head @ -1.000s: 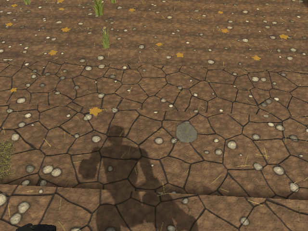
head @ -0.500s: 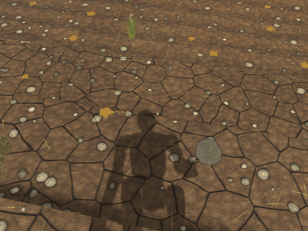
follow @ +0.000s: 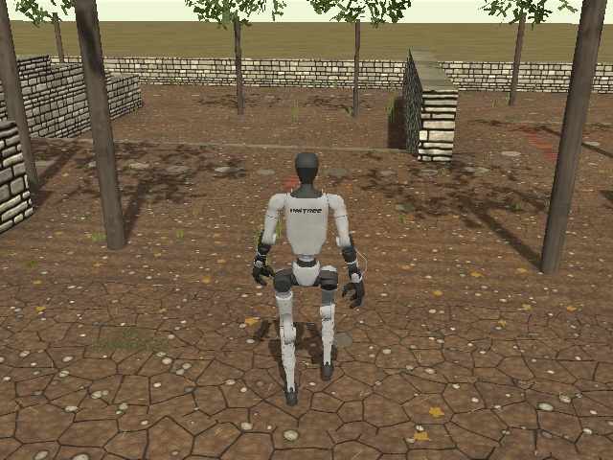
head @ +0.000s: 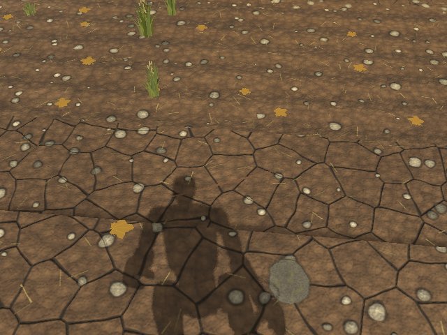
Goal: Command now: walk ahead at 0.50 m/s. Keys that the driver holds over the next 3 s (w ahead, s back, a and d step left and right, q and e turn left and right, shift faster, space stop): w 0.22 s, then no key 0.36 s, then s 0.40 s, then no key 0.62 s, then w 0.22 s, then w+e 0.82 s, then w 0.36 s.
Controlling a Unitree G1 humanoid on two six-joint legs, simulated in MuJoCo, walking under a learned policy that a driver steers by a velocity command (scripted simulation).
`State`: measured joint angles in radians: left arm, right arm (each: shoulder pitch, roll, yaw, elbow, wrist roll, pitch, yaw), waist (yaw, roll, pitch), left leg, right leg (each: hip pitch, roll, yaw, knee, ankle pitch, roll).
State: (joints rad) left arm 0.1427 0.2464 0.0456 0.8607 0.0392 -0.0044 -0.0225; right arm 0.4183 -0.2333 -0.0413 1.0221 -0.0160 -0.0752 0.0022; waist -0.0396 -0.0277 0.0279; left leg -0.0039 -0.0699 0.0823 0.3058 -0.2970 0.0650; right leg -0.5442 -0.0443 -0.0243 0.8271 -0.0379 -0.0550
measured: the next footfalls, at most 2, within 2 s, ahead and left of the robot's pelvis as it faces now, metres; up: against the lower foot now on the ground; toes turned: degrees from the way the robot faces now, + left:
right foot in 0.08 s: +0.12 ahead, -0.09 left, +0.00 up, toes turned -3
left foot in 0.68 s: +0.49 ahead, +0.07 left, -0.18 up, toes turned +3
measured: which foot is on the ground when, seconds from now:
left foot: down 0.00-0.10, up 0.12-0.66, down 0.68-1.00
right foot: up 0.00-0.06, down 0.08-0.68, up 0.70-1.00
